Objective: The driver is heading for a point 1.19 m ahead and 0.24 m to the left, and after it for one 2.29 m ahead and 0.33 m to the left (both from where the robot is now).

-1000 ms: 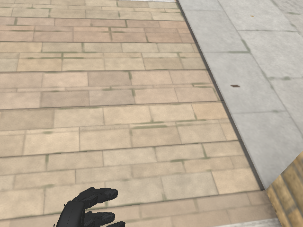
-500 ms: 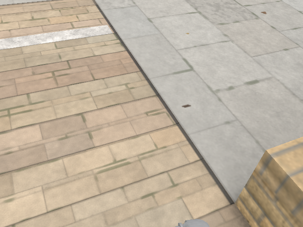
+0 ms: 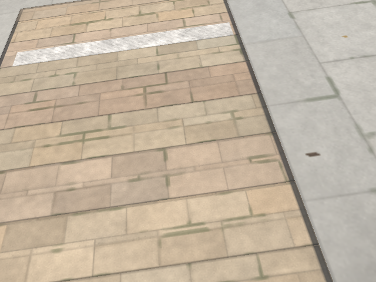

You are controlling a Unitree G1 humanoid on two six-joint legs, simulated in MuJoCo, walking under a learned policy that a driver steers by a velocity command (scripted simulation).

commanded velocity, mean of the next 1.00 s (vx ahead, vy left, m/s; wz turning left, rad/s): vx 0.50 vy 0.00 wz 0.49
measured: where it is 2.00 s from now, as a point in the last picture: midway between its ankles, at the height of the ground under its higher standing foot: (173, 215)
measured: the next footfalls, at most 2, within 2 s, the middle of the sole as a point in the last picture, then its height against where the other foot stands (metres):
left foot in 0.20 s outside the picture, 0.21 m higher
right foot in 0.74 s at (229, 245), level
